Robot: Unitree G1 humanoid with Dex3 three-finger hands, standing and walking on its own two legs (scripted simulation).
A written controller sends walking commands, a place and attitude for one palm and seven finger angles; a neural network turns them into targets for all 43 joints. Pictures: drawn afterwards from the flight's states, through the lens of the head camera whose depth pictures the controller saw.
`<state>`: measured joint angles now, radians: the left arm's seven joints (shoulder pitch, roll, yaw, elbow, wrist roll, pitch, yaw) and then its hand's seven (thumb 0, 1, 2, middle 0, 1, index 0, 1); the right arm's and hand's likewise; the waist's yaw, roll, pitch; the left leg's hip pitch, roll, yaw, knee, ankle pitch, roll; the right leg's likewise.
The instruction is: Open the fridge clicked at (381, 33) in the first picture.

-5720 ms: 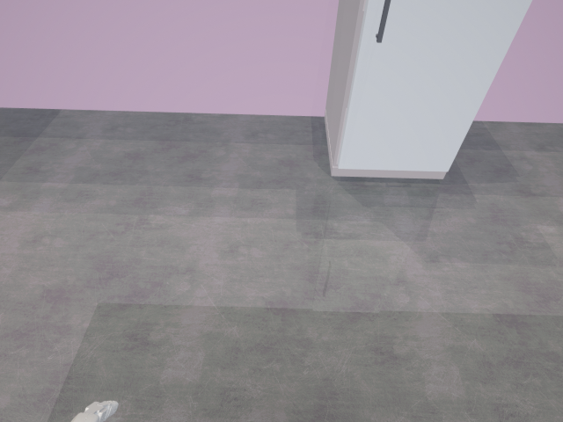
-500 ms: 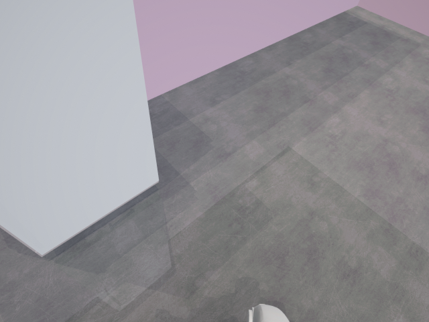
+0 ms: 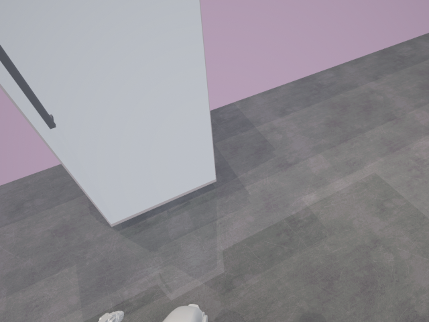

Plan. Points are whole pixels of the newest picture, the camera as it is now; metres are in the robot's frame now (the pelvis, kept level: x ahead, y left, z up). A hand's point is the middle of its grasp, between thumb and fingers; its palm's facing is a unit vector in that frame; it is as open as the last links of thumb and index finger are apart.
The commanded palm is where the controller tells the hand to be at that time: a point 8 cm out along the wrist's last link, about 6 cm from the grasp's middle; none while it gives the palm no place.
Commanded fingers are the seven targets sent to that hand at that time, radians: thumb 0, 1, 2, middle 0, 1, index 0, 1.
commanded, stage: turn to face it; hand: left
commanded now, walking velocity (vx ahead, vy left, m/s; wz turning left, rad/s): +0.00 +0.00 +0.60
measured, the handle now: (5, 55) +0.65 +0.51 +0.19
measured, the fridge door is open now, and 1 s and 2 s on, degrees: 0 0 0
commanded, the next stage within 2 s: take the last steps up to it in 0.74 s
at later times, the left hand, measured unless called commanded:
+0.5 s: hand out of the picture -0.05 +0.28 -0.18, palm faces +0.31 -0.92 -0.25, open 7.4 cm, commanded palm none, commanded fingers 0.00 0.90 0.90 -0.20 -0.30 -0.20 -0.30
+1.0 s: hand out of the picture -0.02 +0.21 -0.14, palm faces +0.42 -0.87 -0.27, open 7.4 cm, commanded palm none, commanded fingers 0.00 0.90 0.90 -0.20 -0.30 -0.20 -0.30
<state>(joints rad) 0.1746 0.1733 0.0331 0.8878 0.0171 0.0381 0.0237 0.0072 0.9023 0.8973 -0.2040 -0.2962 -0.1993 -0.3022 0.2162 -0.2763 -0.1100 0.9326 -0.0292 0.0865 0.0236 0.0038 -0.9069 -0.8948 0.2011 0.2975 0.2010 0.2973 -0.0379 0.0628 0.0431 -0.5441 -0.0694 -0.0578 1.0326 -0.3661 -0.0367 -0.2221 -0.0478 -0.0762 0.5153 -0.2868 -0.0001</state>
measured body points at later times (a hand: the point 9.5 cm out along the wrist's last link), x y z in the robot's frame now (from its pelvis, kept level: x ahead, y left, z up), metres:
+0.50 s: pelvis -0.02 +0.05 +0.00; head +0.01 +0.10 +0.45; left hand -0.06 +0.33 -0.16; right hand +0.15 -0.16 -0.12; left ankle -0.07 +0.13 -0.74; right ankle -0.01 -0.11 -0.65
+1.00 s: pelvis -0.01 +0.01 +0.01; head +0.01 -0.03 +0.45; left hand -0.04 +0.25 -0.12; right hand +0.10 -0.21 -0.17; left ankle -0.10 +0.13 -0.66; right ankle +0.01 -0.07 -0.74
